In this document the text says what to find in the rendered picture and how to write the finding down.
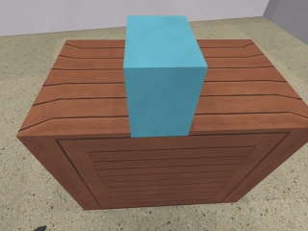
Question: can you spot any carton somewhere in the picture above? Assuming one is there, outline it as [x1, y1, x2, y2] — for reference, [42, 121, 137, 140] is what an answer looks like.
[123, 15, 208, 138]

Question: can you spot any pedestal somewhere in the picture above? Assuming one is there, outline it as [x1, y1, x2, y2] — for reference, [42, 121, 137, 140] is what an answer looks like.
[16, 39, 308, 211]

